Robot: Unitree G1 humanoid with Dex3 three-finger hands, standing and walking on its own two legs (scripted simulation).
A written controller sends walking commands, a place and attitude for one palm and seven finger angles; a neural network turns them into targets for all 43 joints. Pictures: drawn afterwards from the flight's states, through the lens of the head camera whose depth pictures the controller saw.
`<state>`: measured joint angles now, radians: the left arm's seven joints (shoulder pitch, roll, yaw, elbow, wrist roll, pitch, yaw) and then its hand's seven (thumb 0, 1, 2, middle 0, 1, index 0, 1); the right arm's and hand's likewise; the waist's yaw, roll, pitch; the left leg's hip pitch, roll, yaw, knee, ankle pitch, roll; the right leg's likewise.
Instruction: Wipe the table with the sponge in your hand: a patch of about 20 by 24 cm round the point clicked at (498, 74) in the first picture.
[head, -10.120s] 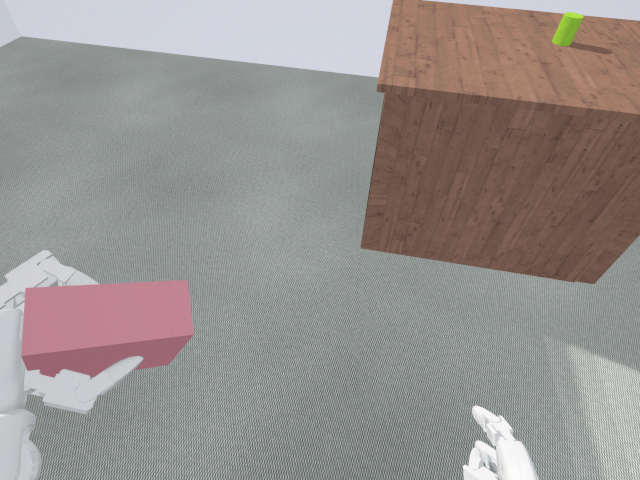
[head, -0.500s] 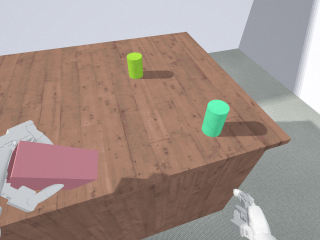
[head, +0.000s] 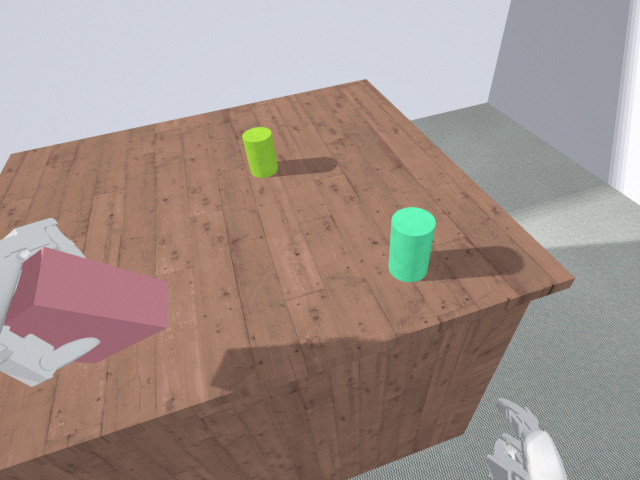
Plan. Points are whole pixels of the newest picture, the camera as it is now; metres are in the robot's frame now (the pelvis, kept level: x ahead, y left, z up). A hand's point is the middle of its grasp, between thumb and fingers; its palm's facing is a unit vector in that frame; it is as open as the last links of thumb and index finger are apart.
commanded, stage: turn the palm down, sponge in hand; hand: left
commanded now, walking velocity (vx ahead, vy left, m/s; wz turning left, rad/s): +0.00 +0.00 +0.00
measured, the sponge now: (94, 317) +0.22 +0.26 +0.16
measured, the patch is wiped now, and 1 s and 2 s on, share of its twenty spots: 0.00 0.00 0.00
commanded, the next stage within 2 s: move the sponge above the wiping area in 1.28 s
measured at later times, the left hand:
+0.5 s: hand (23, 299) +0.21 +0.32 +0.20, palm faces +0.27 -0.22 -0.94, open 9.3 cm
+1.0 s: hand (54, 301) +0.22 +0.30 +0.18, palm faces +0.18 -0.16 -0.97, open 9.3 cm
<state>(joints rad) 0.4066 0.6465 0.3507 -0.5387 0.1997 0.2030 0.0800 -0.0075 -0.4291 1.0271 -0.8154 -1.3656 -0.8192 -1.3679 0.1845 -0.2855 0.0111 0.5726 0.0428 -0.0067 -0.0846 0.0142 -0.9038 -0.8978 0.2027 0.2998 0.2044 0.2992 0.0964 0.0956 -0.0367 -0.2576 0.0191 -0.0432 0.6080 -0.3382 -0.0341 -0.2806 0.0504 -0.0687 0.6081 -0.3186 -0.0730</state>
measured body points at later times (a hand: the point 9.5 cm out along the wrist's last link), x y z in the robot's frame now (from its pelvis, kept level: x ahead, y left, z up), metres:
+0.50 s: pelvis -0.02 +0.02 +0.01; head -0.04 -0.03 +0.45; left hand +0.19 +0.33 +0.25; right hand +0.23 -0.18 -0.06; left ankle -0.01 +0.15 -0.73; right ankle +0.01 -0.07 -0.73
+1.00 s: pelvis -0.02 +0.03 +0.01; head -0.03 -0.01 +0.46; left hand +0.21 +0.31 +0.23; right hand +0.24 -0.16 -0.05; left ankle -0.01 +0.15 -0.73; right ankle +0.01 -0.07 -0.73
